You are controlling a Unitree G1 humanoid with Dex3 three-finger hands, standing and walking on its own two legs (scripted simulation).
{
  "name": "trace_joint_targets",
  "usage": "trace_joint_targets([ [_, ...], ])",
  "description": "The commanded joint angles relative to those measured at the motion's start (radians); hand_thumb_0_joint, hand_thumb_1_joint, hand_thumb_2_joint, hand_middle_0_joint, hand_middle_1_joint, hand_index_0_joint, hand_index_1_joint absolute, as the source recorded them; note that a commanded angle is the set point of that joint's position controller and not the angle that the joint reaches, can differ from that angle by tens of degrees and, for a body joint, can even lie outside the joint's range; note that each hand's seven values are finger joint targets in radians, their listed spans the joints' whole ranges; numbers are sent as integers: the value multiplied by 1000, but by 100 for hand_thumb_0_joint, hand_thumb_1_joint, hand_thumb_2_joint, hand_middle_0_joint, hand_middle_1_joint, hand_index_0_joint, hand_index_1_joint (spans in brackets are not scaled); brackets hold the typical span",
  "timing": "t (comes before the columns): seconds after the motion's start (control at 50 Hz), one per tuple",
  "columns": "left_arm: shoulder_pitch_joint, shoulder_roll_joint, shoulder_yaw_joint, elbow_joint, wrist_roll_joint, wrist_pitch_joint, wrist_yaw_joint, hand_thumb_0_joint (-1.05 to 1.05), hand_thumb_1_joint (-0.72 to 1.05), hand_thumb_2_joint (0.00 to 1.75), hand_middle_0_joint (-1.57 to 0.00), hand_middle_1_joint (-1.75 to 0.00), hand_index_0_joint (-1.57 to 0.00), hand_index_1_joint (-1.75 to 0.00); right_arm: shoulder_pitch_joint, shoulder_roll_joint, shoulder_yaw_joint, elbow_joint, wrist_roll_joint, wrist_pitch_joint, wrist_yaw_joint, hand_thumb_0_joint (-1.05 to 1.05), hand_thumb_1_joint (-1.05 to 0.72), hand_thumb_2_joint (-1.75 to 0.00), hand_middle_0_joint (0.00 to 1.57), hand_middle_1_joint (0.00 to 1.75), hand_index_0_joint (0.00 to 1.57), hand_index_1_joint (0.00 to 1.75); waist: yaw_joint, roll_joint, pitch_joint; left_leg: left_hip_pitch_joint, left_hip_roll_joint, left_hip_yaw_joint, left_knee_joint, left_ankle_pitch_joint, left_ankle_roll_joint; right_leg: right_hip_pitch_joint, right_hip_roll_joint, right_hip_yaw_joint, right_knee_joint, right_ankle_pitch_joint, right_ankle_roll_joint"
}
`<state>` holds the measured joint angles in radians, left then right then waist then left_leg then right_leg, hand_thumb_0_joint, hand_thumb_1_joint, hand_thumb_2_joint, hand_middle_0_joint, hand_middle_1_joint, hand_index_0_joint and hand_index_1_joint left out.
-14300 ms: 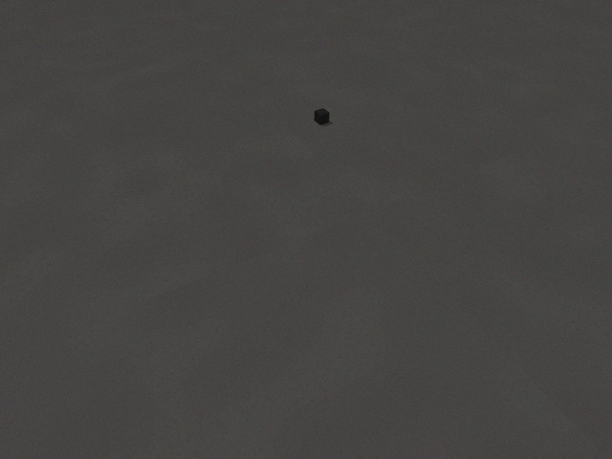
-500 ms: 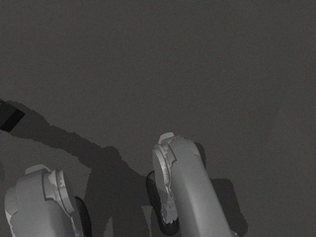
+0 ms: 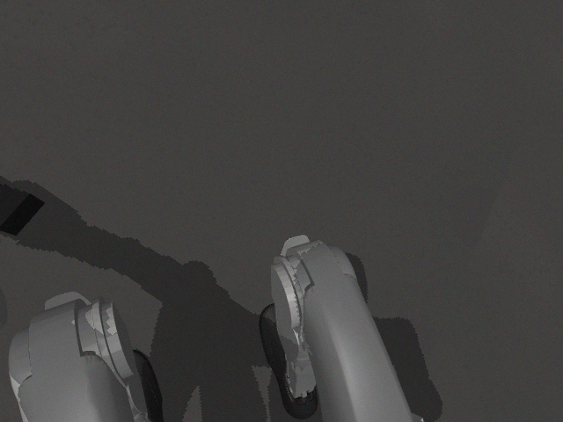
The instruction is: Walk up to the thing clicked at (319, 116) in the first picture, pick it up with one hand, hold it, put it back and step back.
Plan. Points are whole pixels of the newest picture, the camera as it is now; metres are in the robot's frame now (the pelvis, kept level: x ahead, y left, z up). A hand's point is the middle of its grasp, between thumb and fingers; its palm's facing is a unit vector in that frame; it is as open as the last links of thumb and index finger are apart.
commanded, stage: approach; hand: left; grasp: from above
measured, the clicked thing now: (3, 203) +0.47 +0.32 -0.28
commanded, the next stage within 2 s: rest palm in 0.66 s
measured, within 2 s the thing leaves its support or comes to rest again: neither
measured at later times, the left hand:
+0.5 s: hand out of the picture +0.50 +0.29 -0.16, palm faces -0.23 -0.31 -0.92, open 14.2 cm
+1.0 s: hand out of the picture +0.46 +0.31 -0.20, palm faces -0.28 -0.31 -0.91, open 14.2 cm
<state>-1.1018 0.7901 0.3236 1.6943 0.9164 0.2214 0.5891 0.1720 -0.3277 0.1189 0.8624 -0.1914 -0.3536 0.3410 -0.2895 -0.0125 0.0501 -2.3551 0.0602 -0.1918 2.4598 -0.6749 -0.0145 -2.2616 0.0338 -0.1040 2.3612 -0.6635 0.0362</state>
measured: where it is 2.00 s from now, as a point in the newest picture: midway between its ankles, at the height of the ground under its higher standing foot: (224, 405)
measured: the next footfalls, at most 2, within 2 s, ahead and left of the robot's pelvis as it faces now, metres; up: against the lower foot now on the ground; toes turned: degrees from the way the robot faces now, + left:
none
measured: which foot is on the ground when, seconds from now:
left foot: down 0.00-1.00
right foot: down 0.00-1.00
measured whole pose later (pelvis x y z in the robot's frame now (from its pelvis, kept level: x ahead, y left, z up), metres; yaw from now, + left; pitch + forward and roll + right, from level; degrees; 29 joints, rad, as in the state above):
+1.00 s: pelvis +0.00 +0.00 +0.01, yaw -2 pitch +31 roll -11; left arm -1.22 0.86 0.28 1.81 0.91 0.24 0.67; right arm 0.16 -0.35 0.19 0.84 -0.21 -0.38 0.37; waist -0.38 -0.04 0.12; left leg -2.34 0.06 -0.23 2.46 -0.69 -0.02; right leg -2.23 0.05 -0.14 2.33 -0.66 0.04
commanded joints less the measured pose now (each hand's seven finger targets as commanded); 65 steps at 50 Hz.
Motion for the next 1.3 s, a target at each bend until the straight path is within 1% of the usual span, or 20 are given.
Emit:
trace_joint_targets([
  [0.0, -304, 270, -7, -176, 3, -16, 48, 0, -61, 102, -11, -104, -9, -106, 254, -266, -64, 24, 2, -18, 3, 0, -91, -90, 20, 30, 20, 30, -23, 345, -686, 511, -10, 115, -228, 167, 34, 353, 34, -90, -254, 193, -57],
  [0.04, -321, 245, -30, -138, 3, -8, 55, 0, -61, 102, -11, -104, -9, -106, 238, -266, -58, 13, 0, -18, 6, 0, -92, -90, 20, 30, 20, 30, -44, 332, -679, 494, -9, 110, -227, 162, 35, 346, 33, -91, -252, 194, -56],
  [0.08, -368, 263, -8, -155, 1, -8, 69, 0, -61, 102, -11, -104, -9, -106, 281, -273, -65, 36, -1, -13, 4, 0, -91, -90, 20, 30, 20, 30, -58, 339, -702, 498, -5, 110, -212, 183, 35, 373, 35, -87, -259, 224, -50],
  [0.12, -408, 208, -61, -98, 2, -1, 70, 0, -61, 102, -10, -105, -9, -107, 264, -265, -55, 37, -6, -16, 6, 0, -92, -90, 20, 30, 20, 30, -86, 354, -658, 494, -4, 103, -227, 153, 31, 340, 35, -93, -258, 199, -55],
  [0.16, -439, 244, -47, -55, 6, 11, 74, 0, -61, 101, -11, -106, -9, -107, 300, -282, -49, 61, -11, -14, 4, 0, -92, -90, 20, 30, 20, 30, -114, 333, -633, 484, -4, 96, -215, 147, 34, 334, 36, -97, -263, 198, -51],
  [0.2, -485, 205, -92, -44, 6, 12, 72, 0, -60, 100, -10, -106, -9, -107, 283, -287, -42, 58, -12, -22, 4, 0, -92, -90, 20, 30, 20, 30, -129, 352, -624, 500, -2, 88, -224, 134, 31, 322, 36, -103, -263, 187, -54],
  [0.22, -487, 245, -68, -36, 13, 16, 77, 0, -61, 101, -10, -106, -9, -107, 300, -301, -40, 60, -12, -20, 1, 0, -91, -90, 20, 30, 20, 30, -134, 351, -638, 508, -3, 86, -230, 147, 30, 347, 37, -103, -269, 199, -53],
  [0.24, -511, 210, -104, -39, 16, 21, 73, 0, -61, 101, -11, -107, -9, -108, 278, -296, -31, 41, -13, -22, 2, 0, -92, -90, 20, 30, 20, 30, -133, 368, -636, 517, -5, 86, -235, 144, 26, 332, 35, -105, -264, 195, -56],
  [0.32, -493, 252, -90, -41, 32, 50, 81, 0, -61, 101, -10, -106, -9, -108, 264, -308, -23, 7, -5, -12, 9, 0, -92, -91, 20, 30, 20, 30, -110, 435, -691, 561, -1, 82, -247, 199, 19, 358, 40, -110, -250, 246, -62],
  [0.36, -444, 293, -54, -41, 33, 71, 88, 0, -61, 102, -10, -105, -9, -107, 285, -306, -23, 14, -1, 3, 12, 0, -92, -90, 20, 30, 20, 30, -88, 422, -707, 536, -3, 92, -244, 222, 25, 391, 42, -104, -256, 265, -58],
  [0.44, -359, 277, -55, -33, 11, 97, 77, 0, -61, 100, -10, -105, -9, -106, 241, -296, -17, -44, 8, 22, 18, 0, -92, -90, 20, 30, 20, 30, -67, 371, -688, 461, -4, 106, -240, 237, 39, 432, 50, -94, -265, 285, -48],
  [0.48, -308, 313, -15, 0, 4, 99, 75, 0, -61, 99, -10, -105, -9, -106, 274, -294, -21, -14, 7, 33, 17, 0, -92, -90, 20, 30, 20, 30, -63, 310, -652, 396, -3, 110, -230, 206, 50, 454, 53, -83, -275, 262, -39],
  [0.6, -344, 319, -10, 0, -5, 49, 76, 0, -60, 100, -10, -104, -9, -105, 276, -302, -12, -12, -7, 12, 4, 0, -91, -90, 20, 30, 20, 30, -118, 276, -568, 408, 0, 83, -236, 122, 49, 403, 54, -98, -282, 170, -44],
  [0.66, -434, 268, -58, -55, -10, 9, 84, 0, -60, 100, -11, -104, -9, -105, 270, -296, -6, -10, -18, -12, 3, 0, -91, -90, 20, 30, 20, 30, -152, 340, -579, 484, 1, 75, -239, 100, 36, 375, 48, -108, -282, 153, -51],
  [0.7, -448, 307, -41, -85, -13, -7, 100, 0, -59, 99, -11, -104, -10, -105, 276, -307, -8, 8, -22, -24, 3, 0, -91, -90, 20, 30, 20, 30, -151, 376, -600, 525, 4, 70, -235, 89, 30, 366, 43, -115, -284, 141, -52],
  [0.76, -493, 264, -73, -149, -13, -13, 107, 0, -61, 100, -11, -105, -10, -106, 259, -291, -12, 6, -22, -28, 13, 0, -92, -91, 20, 30, 20, 30, -133, 465, -680, 591, 9, 76, -244, 131, 15, 379, 41, -118, -267, 192, -60],
  [0.9, -335, 265, -64, 37, 4, 34, 106, 0, -61, 104, -11, -101, -8, -104, 283, -318, -3, 36, -17, -22, 32, 0, -92, -91, 20, 30, 20, 30, -127, 384, -576, 522, 5, 71, -230, 187, 23, 369, 45, -125, -262, 246, -59],
  [0.92, -349, 240, -93, 44, 2, 30, 107, 0, -61, 102, -11, -103, -8, -105, 256, -327, 1, 7, -13, -26, 34, 0, -92, -91, 20, 30, 20, 30, -130, 374, -563, 493, 4, 70, -237, 171, 27, 375, 49, -126, -263, 233, -59],
  [1.0, -350, 323, -39, 91, 2, 16, 132, 0, -58, 99, -11, -104, -10, -105, 264, -331, 30, 6, -25, -36, 34, 0, -92, -91, 20, 30, 20, 30, -156, 307, -512, 460, 6, 53, -227, 156, 33, 382, 46, -135, -260, 221, -50],
  [1.28, -399, 420, -42, 47, -24, -23, 192, 0, -58, 99, -11, -103, -9, -104, 218, -358, 90, -60, -50, -58, 31, 0, -92, -91, 20, 30, 20, 30, -199, 411, -531, 545, 22, 37, -208, 179, 16, 473, 51, -151, -266, 265, -45],
])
